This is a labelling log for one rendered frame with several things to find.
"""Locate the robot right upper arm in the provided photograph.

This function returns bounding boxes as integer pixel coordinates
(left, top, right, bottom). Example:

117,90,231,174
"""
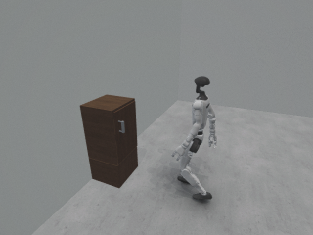
206,95,215,119

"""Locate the robot left forearm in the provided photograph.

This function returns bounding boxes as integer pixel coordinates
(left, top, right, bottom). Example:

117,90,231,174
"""
181,124,200,149

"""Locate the handle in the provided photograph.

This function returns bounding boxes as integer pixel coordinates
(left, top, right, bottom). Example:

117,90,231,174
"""
118,120,125,133

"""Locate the left robot hand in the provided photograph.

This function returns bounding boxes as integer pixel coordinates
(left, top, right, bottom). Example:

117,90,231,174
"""
171,145,186,161

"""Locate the left robot shin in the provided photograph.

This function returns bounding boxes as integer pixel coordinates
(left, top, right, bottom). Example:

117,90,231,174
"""
180,169,206,196

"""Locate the robot head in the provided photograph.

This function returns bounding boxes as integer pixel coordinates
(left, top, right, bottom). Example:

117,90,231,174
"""
194,76,210,101

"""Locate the right robot hand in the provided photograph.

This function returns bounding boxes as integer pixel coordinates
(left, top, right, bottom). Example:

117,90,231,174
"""
208,134,217,148

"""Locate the robot right forearm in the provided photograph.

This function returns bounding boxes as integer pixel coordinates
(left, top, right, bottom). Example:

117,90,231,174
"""
209,117,216,135

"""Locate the cupboard door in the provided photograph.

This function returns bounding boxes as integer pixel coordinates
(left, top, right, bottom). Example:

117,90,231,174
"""
113,101,138,164

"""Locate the robot left upper arm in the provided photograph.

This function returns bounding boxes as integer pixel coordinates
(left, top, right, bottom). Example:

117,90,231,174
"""
193,100,203,130

